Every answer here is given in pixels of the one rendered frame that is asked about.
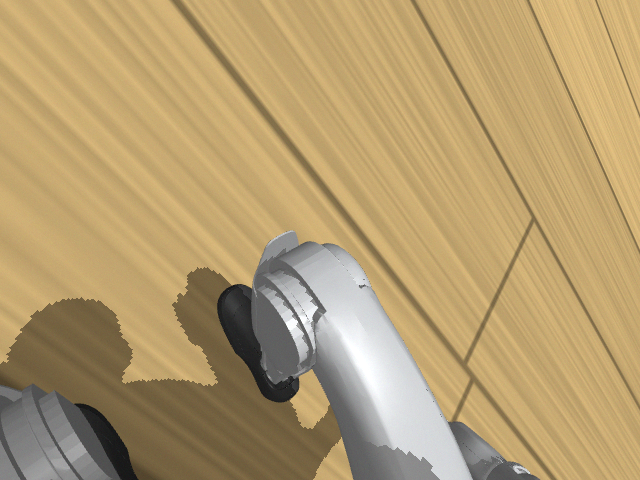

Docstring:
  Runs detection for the right robot foot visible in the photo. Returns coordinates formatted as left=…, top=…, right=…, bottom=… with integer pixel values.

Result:
left=217, top=284, right=299, bottom=402

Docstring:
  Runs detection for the right robot hand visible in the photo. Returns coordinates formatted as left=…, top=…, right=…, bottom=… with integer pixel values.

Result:
left=447, top=421, right=507, bottom=480

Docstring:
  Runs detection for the left robot foot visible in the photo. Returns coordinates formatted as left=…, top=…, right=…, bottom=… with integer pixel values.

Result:
left=74, top=404, right=138, bottom=480

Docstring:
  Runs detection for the right robot arm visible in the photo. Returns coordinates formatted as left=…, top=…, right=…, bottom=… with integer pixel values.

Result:
left=486, top=462, right=540, bottom=480

